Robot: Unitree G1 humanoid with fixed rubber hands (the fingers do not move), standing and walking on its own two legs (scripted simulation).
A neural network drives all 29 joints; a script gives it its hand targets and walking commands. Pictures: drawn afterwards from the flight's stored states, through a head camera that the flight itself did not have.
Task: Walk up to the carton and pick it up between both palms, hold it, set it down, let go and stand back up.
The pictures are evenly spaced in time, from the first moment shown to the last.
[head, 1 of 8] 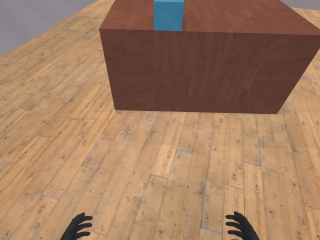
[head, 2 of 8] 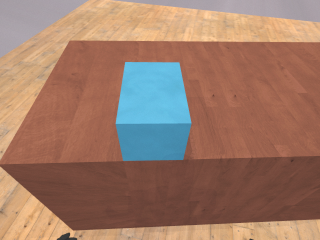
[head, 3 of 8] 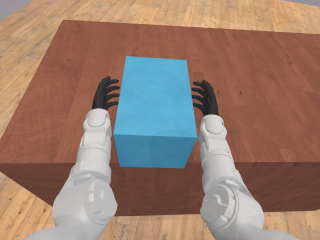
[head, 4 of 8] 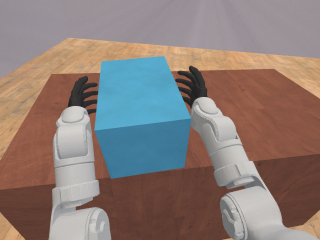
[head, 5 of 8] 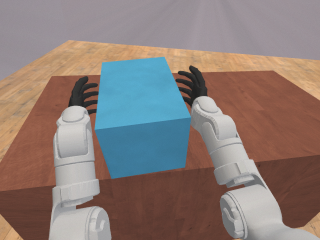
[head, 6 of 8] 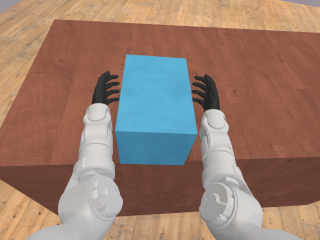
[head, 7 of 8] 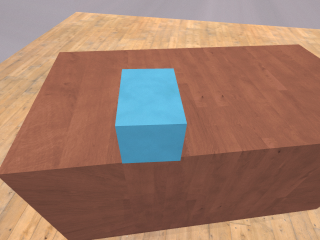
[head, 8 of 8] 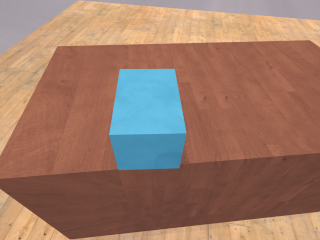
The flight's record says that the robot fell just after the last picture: no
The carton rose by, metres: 0.16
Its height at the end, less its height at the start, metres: +0.00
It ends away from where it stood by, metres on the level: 0.01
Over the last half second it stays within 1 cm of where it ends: yes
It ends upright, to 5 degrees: yes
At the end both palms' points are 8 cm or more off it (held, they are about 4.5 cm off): yes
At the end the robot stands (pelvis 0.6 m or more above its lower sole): yes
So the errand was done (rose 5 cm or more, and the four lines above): yes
